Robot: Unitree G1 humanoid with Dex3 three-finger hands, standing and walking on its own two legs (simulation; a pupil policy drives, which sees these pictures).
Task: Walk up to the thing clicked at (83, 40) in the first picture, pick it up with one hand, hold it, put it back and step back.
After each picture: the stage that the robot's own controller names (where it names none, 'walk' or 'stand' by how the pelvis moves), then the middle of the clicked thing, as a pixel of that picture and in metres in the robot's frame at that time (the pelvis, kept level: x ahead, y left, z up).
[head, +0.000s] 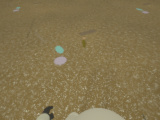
stand; (83, 42) +1.59 +0.19 -0.66
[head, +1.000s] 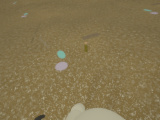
walk; (86, 47) +1.47 +0.24 -0.65
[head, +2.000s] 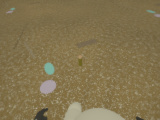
walk; (80, 61) +0.95 +0.24 -0.64
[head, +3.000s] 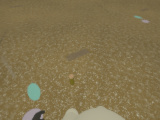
walk; (71, 80) +0.59 +0.24 -0.64
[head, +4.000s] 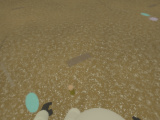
stand; (71, 90) +0.41 +0.25 -0.64
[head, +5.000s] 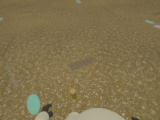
stand; (73, 94) +0.40 +0.22 -0.65
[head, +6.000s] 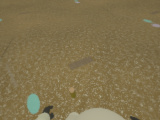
stand; (72, 93) +0.42 +0.23 -0.66
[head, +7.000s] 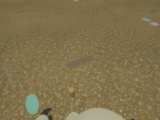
stand; (72, 92) +0.41 +0.24 -0.66
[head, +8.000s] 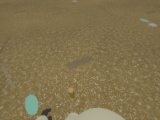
stand; (71, 93) +0.41 +0.24 -0.66
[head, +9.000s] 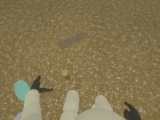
go down; (66, 75) +0.43 +0.26 -0.53
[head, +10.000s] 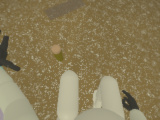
go down; (58, 54) +0.46 +0.31 -0.26
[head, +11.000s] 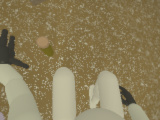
close in; (46, 48) +0.44 +0.33 -0.22
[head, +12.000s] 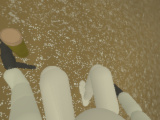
close; (18, 46) +0.42 +0.37 -0.15
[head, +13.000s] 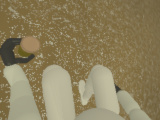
lift; (27, 48) +0.40 +0.33 -0.15
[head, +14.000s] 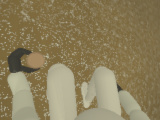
lift; (34, 60) +0.33 +0.31 -0.15
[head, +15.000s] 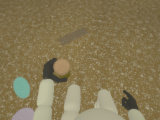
lift; (63, 71) +0.31 +0.18 +0.03
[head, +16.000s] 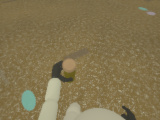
hold; (69, 72) +0.32 +0.15 +0.04
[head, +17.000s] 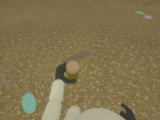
hold; (72, 74) +0.31 +0.13 +0.03
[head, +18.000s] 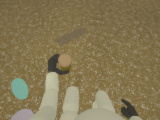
crouch; (65, 65) +0.37 +0.18 -0.02
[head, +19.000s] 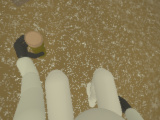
lower; (38, 47) +0.45 +0.29 -0.09
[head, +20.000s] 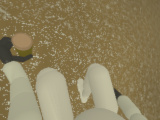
lower; (24, 49) +0.42 +0.31 -0.16
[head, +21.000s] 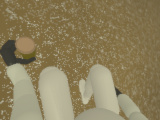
lower; (28, 52) +0.39 +0.31 -0.16
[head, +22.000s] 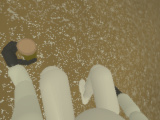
lower; (29, 53) +0.39 +0.31 -0.16
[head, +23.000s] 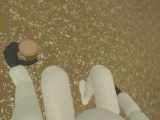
lower; (30, 54) +0.38 +0.31 -0.16
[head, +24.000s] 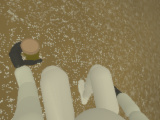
open; (32, 54) +0.39 +0.30 -0.16
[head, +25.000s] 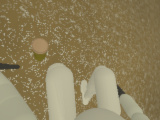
stand; (40, 52) +0.38 +0.29 -0.16
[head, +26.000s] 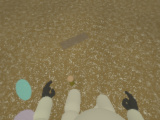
stand; (71, 81) +0.38 +0.20 -0.50
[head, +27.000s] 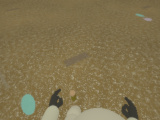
stand; (73, 95) +0.36 +0.19 -0.60
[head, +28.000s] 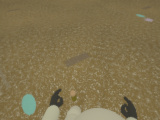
stand; (73, 96) +0.36 +0.19 -0.60
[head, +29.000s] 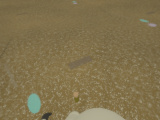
stand; (76, 97) +0.37 +0.17 -0.65
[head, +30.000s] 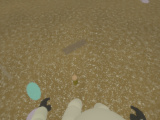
walk; (75, 80) +0.46 +0.18 -0.63
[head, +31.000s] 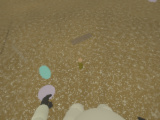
walk; (80, 64) +0.76 +0.18 -0.63
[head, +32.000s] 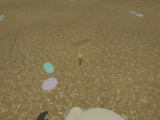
stand; (80, 60) +1.03 +0.24 -0.64
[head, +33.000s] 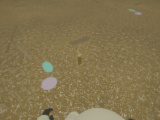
stand; (79, 59) +1.03 +0.22 -0.66
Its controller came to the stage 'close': yes
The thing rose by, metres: 0.68
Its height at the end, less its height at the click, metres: +0.00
